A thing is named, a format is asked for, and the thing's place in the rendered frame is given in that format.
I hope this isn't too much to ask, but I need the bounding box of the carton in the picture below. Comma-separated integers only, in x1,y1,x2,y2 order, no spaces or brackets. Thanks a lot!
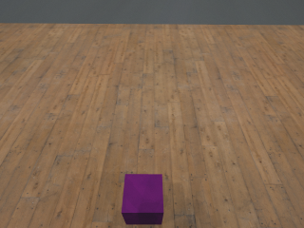
122,174,164,225

